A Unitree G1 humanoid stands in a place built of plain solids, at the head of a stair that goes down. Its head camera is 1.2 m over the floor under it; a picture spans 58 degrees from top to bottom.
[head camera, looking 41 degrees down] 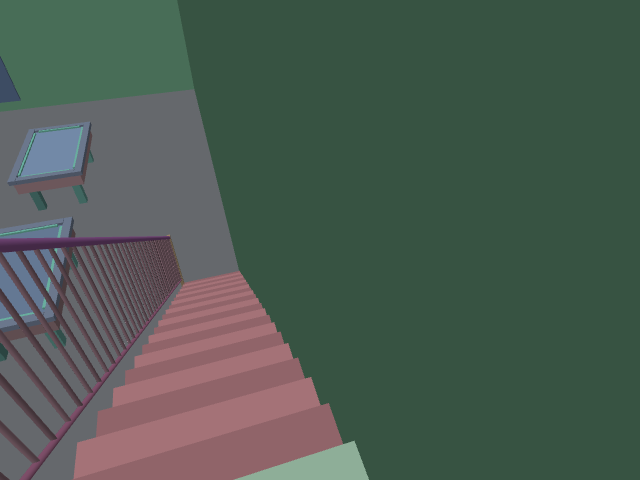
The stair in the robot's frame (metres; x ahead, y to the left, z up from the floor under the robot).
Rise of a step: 0.18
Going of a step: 0.22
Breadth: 0.87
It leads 18 degrees to the left of straight ahead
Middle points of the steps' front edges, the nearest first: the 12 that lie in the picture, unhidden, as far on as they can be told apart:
0.61 0.39 -0.18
0.82 0.45 -0.35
1.03 0.52 -0.53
1.24 0.58 -0.71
1.45 0.65 -0.88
1.65 0.72 -1.06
1.86 0.78 -1.24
2.07 0.85 -1.41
2.28 0.91 -1.59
2.49 0.98 -1.77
2.69 1.04 -1.94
2.90 1.11 -2.12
